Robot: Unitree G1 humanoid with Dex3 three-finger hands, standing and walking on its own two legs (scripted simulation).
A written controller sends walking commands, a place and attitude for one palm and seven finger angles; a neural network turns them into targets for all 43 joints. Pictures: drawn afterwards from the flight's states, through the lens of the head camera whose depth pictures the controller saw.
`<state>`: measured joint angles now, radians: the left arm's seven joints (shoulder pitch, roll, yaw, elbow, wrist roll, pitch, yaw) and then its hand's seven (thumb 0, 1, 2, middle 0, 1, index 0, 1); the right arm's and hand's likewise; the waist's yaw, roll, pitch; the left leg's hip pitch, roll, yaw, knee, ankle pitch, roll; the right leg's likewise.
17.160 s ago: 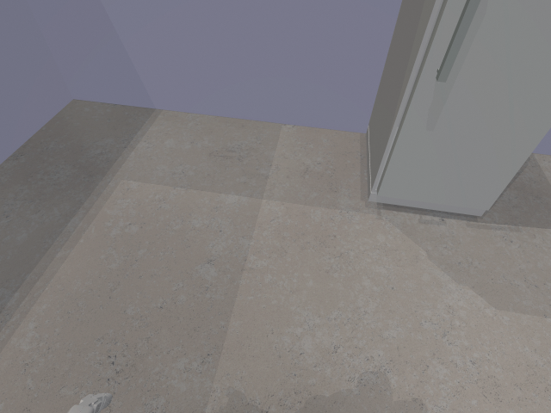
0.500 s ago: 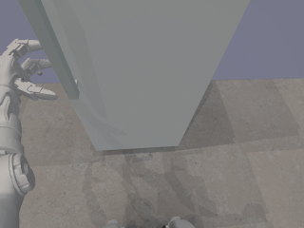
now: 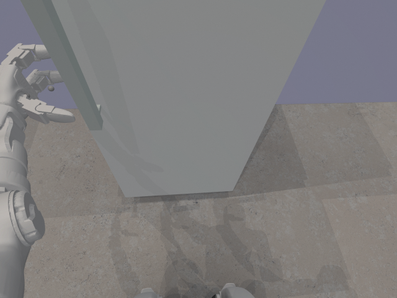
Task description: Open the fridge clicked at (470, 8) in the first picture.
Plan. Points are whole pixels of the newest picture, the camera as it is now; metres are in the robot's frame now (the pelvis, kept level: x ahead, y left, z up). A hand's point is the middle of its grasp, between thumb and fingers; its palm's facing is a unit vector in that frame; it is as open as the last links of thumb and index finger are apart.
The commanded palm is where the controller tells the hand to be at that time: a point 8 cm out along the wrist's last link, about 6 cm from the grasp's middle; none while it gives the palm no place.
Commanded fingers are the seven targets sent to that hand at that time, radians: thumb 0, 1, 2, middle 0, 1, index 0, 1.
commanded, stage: feel for the door with the fingertips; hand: left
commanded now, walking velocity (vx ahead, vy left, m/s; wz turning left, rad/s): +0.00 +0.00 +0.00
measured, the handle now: (62, 40) +0.53 +0.22 +0.19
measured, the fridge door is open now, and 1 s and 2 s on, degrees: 0 0 0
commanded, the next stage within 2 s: slide the fingers in behind the handle in 0.18 s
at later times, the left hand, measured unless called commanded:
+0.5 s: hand (51, 83) +0.49 +0.25 +0.13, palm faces +0.00 -1.00 +0.00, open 13.6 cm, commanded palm +0.47 +0.30 +0.12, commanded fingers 0.00 -0.50 0.30 -0.30 -1.20 -0.30 -1.20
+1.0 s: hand (65, 87) +0.49 +0.23 +0.12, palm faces +0.02 -1.00 -0.02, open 14.0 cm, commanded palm +0.47 +0.27 +0.12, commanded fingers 0.00 -0.50 0.30 -0.30 -1.20 -0.30 -1.20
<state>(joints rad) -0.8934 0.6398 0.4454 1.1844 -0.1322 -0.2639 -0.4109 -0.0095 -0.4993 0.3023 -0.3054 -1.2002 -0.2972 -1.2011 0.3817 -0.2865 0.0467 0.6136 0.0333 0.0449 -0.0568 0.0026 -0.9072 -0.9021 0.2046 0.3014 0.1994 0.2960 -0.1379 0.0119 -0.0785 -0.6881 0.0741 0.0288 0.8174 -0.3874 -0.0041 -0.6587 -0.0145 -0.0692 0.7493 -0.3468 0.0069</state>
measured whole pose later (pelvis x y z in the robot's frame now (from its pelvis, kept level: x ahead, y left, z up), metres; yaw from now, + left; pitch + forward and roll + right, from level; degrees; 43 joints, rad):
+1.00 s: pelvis +0.00 +0.00 +0.00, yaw +0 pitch +15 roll -2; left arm -0.88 0.56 0.41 1.11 -0.13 -0.27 -0.33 -0.01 -0.50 0.30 -0.31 -1.20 -0.30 -1.20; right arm 0.38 -0.27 0.03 0.61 0.02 0.04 -0.04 0.00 -0.91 -0.90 0.20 0.30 0.20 0.30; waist -0.14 0.02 -0.08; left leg -0.70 0.07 0.03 0.83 -0.40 0.00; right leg -0.67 -0.02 -0.06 0.76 -0.35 0.01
